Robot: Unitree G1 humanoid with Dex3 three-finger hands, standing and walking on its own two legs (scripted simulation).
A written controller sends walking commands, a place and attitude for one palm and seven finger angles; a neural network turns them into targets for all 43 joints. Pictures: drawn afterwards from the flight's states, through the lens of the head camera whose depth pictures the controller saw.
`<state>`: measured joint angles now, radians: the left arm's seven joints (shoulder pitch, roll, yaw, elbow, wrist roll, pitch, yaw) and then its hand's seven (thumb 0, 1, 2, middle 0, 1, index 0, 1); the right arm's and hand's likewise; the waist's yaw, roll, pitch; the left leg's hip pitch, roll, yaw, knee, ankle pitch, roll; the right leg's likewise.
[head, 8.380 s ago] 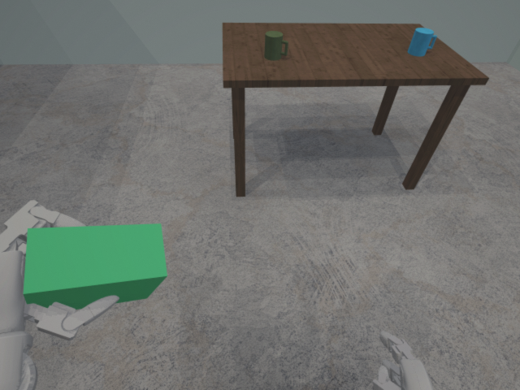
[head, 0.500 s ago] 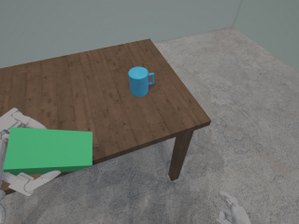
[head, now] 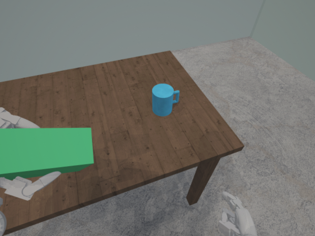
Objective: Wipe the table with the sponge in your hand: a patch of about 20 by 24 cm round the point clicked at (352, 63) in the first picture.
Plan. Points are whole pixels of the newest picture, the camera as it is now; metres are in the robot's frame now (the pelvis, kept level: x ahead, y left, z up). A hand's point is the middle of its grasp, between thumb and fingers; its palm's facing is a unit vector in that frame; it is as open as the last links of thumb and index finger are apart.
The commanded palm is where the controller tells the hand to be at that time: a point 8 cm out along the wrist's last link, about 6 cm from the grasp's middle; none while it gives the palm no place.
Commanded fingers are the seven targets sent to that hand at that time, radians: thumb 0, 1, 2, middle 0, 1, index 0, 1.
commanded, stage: come to a stop and stand still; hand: left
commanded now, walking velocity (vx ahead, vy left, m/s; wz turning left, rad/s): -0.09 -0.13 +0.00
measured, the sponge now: (60, 153) +0.23 +0.20 +0.16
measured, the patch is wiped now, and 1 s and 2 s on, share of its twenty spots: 0.00 0.00 0.00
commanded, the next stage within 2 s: look again from close up in 1.74 s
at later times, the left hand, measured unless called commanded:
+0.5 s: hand out of the picture +0.22 +0.28 +0.24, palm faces +0.51 -0.74 -0.43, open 10.7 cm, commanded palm +0.14 +0.27 +0.19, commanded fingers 0.00 0.10 1.30 -1.20 -1.60 -1.20 -1.60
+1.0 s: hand out of the picture +0.19 +0.31 +0.19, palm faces +0.44 -0.83 -0.35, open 10.7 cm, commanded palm +0.13 +0.33 +0.19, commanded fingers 0.00 0.10 1.30 -1.20 -1.60 -1.20 -1.60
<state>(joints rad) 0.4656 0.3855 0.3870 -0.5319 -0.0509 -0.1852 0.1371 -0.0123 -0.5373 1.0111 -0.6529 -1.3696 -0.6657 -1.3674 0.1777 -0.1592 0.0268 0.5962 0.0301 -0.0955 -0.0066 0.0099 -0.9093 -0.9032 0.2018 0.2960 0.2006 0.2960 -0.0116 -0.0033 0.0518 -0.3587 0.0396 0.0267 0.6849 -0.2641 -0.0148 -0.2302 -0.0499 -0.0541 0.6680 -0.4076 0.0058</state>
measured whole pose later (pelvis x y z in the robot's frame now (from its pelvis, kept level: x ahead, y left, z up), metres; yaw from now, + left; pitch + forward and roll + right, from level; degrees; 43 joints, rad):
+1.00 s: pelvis -0.02 +0.05 +0.01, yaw +1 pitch -1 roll -2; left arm 0.39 0.43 0.37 -0.54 -0.03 -0.23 0.15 -0.01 -0.54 1.01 -0.65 -1.37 -0.67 -1.36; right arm 0.17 -0.18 0.05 0.62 -0.01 -0.20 0.02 0.01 -0.91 -0.90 0.20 0.30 0.20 0.30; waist 0.04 -0.08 0.05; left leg -0.34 -0.01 0.00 0.53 -0.19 0.04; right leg -0.21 -0.04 -0.03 0.47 -0.25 0.03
